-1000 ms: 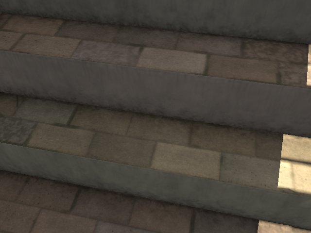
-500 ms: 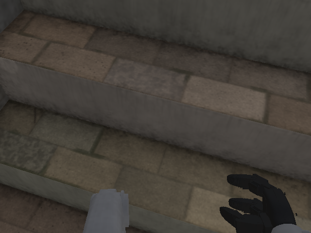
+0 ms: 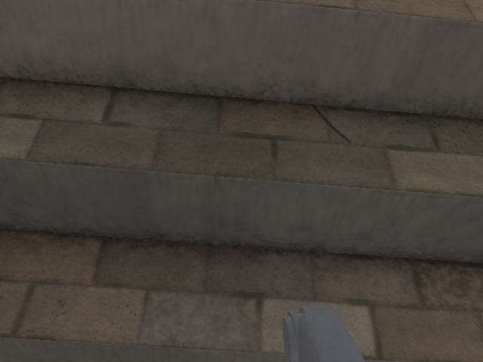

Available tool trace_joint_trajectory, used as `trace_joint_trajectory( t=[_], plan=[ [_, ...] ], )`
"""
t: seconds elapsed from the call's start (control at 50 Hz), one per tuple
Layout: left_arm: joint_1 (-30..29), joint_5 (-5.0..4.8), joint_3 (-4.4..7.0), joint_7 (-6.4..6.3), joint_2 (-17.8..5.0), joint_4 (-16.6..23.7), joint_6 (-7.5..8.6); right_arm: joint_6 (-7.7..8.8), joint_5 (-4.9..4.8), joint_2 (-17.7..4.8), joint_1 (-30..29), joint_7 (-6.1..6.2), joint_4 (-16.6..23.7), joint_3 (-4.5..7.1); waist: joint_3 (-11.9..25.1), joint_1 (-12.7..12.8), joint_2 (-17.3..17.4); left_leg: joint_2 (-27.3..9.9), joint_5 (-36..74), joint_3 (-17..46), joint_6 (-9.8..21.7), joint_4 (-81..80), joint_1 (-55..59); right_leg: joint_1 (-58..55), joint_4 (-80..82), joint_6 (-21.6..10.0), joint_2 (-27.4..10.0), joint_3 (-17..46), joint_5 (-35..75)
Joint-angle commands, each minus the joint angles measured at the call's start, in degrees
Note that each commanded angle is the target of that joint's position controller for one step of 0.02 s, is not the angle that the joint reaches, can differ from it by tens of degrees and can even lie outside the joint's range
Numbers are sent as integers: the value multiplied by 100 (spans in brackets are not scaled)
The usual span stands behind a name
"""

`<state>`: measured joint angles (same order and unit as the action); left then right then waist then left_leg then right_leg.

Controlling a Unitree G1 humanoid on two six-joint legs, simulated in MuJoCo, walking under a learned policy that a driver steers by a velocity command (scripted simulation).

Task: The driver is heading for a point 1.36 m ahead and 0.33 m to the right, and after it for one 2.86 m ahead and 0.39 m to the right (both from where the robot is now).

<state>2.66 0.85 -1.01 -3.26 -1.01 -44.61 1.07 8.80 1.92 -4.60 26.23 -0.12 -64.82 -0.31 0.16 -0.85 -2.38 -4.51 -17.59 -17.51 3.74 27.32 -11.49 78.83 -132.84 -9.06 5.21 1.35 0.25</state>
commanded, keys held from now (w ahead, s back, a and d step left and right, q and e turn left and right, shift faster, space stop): w+e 0.68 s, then w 0.32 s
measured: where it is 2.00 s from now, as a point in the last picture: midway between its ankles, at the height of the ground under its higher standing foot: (412, 190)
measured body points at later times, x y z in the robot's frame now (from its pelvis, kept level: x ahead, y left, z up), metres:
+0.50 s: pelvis +0.20 -0.02 +0.18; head +0.21 -0.02 +0.63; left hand +0.27 +0.22 +0.03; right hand +0.42 -0.24 +0.15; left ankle +0.19 +0.12 -0.23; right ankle +0.19 -0.05 -0.53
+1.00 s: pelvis +0.35 -0.03 +0.36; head +0.34 -0.04 +0.81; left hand +0.59 +0.11 +0.28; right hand +0.32 -0.31 +0.22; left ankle +0.46 +0.05 -0.31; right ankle +0.31 -0.16 -0.13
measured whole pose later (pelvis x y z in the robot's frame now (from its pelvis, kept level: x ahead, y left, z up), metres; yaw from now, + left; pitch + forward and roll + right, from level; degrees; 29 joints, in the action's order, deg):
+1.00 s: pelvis +0.35 -0.03 +0.36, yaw -26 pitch +2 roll +2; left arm 9.6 2.3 2.7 -1.1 -9.0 -38.9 2.3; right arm 2.9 1.8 -13.6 10.9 2.9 -57.4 4.5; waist 3.2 3.1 -0.2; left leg -2.3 -25.2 -6.3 3.6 57.6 -35.7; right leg 56.6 -108.0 -4.0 5.2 8.1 -3.1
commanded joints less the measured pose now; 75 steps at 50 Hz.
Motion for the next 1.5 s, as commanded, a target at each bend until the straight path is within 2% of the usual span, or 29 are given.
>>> trace_joint_trajectory(
  t=[0.02, 0.1, 0.14, 0.18, 0.22, 0.26, 0.28, 0.3, 0.36, 0.38, 0.48, 0.56, 0.66, 0.7, 0.74, 0.76, 0.78, 0.8, 0.82, 0.84, 0.88, 0.94, 1.06, 1.18, 1.24, 1.26, 1.28, 1.34, 1.5],
  plan=[
    [-1232, -30, -72, 69, -24, 647, 20, 22, -123, -416, 780, 185, -36, 13, -504, -91, 326, -1042, 861, 619, -719, -1644, -25, 420, 1086, 73, -184, -554, 137],
    [-1722, -138, -182, 129, -42, 923, -187, -50, -182, -1202, 1214, 415, -176, 271, -102, -162, 1799, -1238, 3460, 532, -442, -2385, 1438, 402, 2305, 51, -605, -1377, -1765],
    [-1851, -164, -301, 247, 50, 817, -386, -203, -220, -861, 1721, 502, -435, 222, 70, -360, 1305, -1134, 4179, 257, -89, -2322, 2384, 75, 2828, -140, -676, -1753, -2444],
    [-1068, -448, -373, 216, -345, 487, -419, -216, -609, -880, 1161, 591, -49, 70, 442, 201, 1202, -1066, 10854, -327, 74, -1459, 1038, -3151, 5162, -265, 253, -2740, -3707],
    [716, -165, -223, 150, -615, 96, -475, -139, -675, -1880, 701, 474, 346, 300, 1885, 889, 2030, -1669, 13289, -103, 489, 802, 1890, -4402, 5782, -530, 440, -1999, -4277],
    [1461, 36, 109, 126, -1242, -80, -420, -65, -386, -2084, -223, 35, 1307, 423, 2167, 1203, 1069, -970, 9112, 310, 660, 3508, -931, -6678, 7929, -919, -48, 974, -4262],
    [1104, 128, 481, 22, -2004, -80, -500, -36, -106, -1516, -1177, -207, 1766, 359, 1924, 1140, -381, 423, 2400, 872, 316, 6374, -2863, -6898, 10334, -1446, -1057, 4557, -5798],
    [486, 183, 582, 64, -2028, 66, -434, -93, 153, -1050, -1854, -248, 2344, 345, 1653, 836, 115, 587, 1744, 2358, 132, 9131, -3806, -6286, 11379, -1361, -1549, 5781, -5892],
    [517, 280, 335, 104, -1092, -870, 69, -416, 198, 88, -1765, 164, 3181, -69, -686, -287, 840, 483, 1692, 2276, 181, 10686, -5236, -4244, 10797, -468, -1185, 3572, -4049],
    [1024, 168, 257, 132, -723, -1116, 153, -386, 327, -16, -1537, 223, 2918, -115, -679, -65, 1156, 371, 1792, 2234, 271, 10042, -5166, -5075, 10380, -186, -473, 2973, -3095],
    [2212, -13, 441, 120, -1346, -1262, 535, -334, 229, -123, -2084, 40, 3079, -257, -83, 268, 304, 452, 806, 1902, 125, 9344, -6378, -7258, 10485, -102, -579, 2218, 510],
    [3278, 121, 473, 135, -1262, -1368, 786, -405, 118, 336, -3483, 102, 3542, -435, 388, 662, -413, 497, -428, 1649, 119, 11492, -8068, -8137, 10797, -611, -1140, 2835, 179],
    [2945, 41, 555, -6, -1204, -1232, 695, -590, 243, 584, -5487, 110, 4663, -604, 76, 661, 59, 172, 64, 1452, 161, 8972, -6513, -6507, 12648, -538, -1256, 2734, 552],
    [2595, 5, 600, -147, -1341, -1027, 553, -717, 86, 677, -4557, 151, 4353, -636, 673, 229, -303, 324, -578, 1089, 314, 6734, -3784, -6134, 12864, -449, -1259, 1508, 3567],
    [2498, -199, 753, -109, -1919, -669, 690, -720, -235, -123, -2655, 283, 3673, -236, 2285, -462, -742, 836, -746, 895, 281, 5157, -832, -6680, 11219, -348, -1208, 1164, 8944],
    [2442, -327, 886, -28, -2340, -670, 790, -820, -325, -551, -2151, 288, 3382, -38, 2833, -760, -821, 1157, -1099, 933, 108, 4415, -321, -7154, 10208, -375, -1174, 936, 9371],
    [3199, -367, 811, 117, -1644, -613, 858, -540, -264, -894, -2135, 280, 3220, 158, 3314, -64, -252, 46, -1824, 2777, 802, 3177, 1608, -5417, 8574, 291, -432, 1439, 8503],
    [2850, -298, 812, 304, -1703, -503, 1008, -672, -140, -1296, -1158, 375, 3048, 341, 4083, -846, 1012, -790, -2837, 4865, 1426, 1626, 1833, -5263, 5675, 576, 306, 1112, 3992],
    [2541, 68, 716, 413, -1248, -381, 1077, -790, -235, -999, -1497, 326, 2487, 373, 3622, -369, 1921, -961, -1682, 4961, 1419, 1881, 1182, -4529, 3634, 614, 196, 1350, 210],
    [1902, 354, 621, 394, -851, -42, 935, -908, -162, -858, -1827, 269, 2227, 400, 2722, -90, 1198, -578, -2932, 4682, 1087, 1397, 33, -3714, 2613, 399, 181, 1352, 148],
    [1534, 459, 409, 342, -622, 392, 437, -848, 41, -490, -2457, 313, 1736, 380, 376, 415, 190, -941, -4338, 4997, 835, 569, -2347, -2564, 2429, 191, 92, 994, -241],
    [1633, 236, 247, 192, -514, 537, -32, -491, 48, -158, -2781, 283, 1279, 227, -722, 966, 188, -895, -3491, 3791, 679, 391, -3730, -2222, 2050, 456, -94, 849, -733],
    [1200, 7, 297, 319, -820, 915, -34, -211, -143, -1103, -2320, 381, 1285, 425, -234, 989, 642, -953, -2909, 3149, 840, 8, -3193, -2317, 3369, 771, -755, 499, 586],
    [844, -269, 256, 579, -979, 1104, 36, -478, -30, -1802, -661, 602, 1318, 798, 251, 105, 1137, -582, -4098, 2471, 668, -611, -1955, -5389, 9006, 522, -781, -1661, -2945],
    [3440, -64, 465, 534, -1299, -8, 316, -419, 191, -602, -1084, 150, 1404, 484, 699, 1068, -790, 316, -816, 1533, 429, 4127, -3027, -7666, 9648, 648, -1019, -74, -2712],
    [3244, 135, 617, 442, -1852, 138, 319, -329, -172, -486, -1132, 117, 1875, 522, 1099, 878, -2199, 931, -162, 2064, 34, 6254, -4615, -8179, 12085, 364, -2567, 4001, -4950],
    [2635, 145, 584, 375, -1636, 199, 363, -251, -164, -439, -1498, 216, 2001, 531, 809, 643, -1360, 872, 635, 2471, -174, 8565, -5122, -7737, 12860, 618, -3069, 4936, -4938],
    [2184, 91, 436, 260, -1228, -262, 658, -304, 76, -84, -2012, 187, 2464, 189, -139, 170, 359, 492, 1484, 2205, -83, 9741, -5711, -6570, 11407, 547, -2259, 2006, -2556],
    [3279, 107, 387, 302, -997, -1335, 953, -627, -51, 113, -2127, 176, 2314, 103, -30, 352, -385, 906, 1675, 2037, 344, 11212, -6964, -7147, 11572, 272, -2324, 1217, -1845]
  ],
)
